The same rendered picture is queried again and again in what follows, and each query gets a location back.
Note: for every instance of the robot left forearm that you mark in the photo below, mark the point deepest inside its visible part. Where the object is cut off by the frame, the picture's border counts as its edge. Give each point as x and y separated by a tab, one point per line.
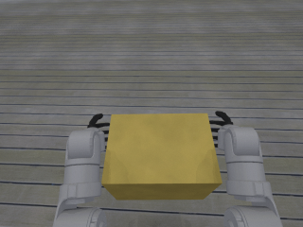
81	173

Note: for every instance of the carton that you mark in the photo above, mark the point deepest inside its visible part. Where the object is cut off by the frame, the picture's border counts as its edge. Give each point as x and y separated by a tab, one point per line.
160	156

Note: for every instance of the robot left hand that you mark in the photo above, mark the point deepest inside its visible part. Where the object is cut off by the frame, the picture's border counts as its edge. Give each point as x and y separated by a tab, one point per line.
93	121

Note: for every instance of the left robot upper arm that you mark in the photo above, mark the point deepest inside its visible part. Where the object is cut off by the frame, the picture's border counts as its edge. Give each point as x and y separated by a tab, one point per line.
81	217

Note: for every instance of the robot right hand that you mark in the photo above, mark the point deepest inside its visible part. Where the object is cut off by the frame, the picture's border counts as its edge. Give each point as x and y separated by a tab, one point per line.
226	121

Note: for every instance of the robot right forearm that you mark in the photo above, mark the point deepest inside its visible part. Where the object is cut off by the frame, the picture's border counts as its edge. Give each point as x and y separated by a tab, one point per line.
244	165

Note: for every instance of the right robot upper arm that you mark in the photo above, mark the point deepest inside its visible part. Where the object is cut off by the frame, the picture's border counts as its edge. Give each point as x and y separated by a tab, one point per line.
250	216

